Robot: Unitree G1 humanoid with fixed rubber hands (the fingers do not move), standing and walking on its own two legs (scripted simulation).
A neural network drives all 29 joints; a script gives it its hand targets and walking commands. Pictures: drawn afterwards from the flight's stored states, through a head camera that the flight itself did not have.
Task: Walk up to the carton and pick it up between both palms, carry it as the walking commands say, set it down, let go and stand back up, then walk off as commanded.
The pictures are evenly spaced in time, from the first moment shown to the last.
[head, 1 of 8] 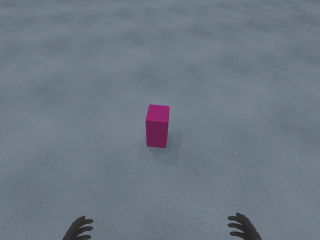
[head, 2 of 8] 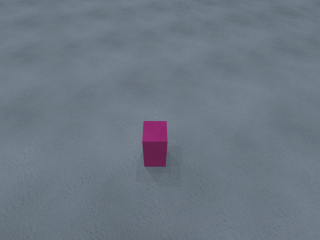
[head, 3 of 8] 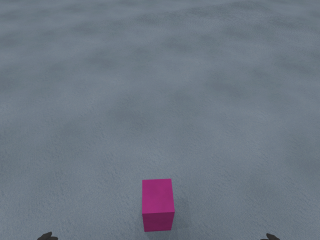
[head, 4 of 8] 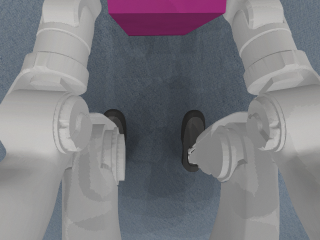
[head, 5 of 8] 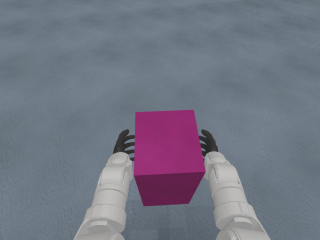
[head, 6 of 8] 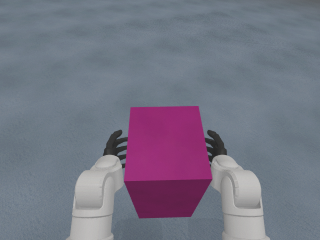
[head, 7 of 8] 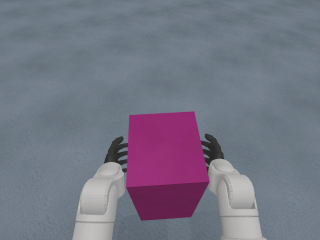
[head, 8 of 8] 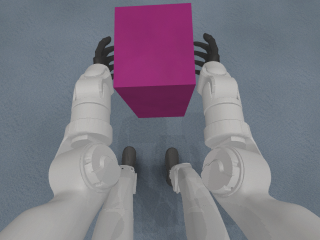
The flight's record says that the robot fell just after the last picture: yes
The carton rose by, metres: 0.67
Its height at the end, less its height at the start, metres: +0.53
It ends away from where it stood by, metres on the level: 2.00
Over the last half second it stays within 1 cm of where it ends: no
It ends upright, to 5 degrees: no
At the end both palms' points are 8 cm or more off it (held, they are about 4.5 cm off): no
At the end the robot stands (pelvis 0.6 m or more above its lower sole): yes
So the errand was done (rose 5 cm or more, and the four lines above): no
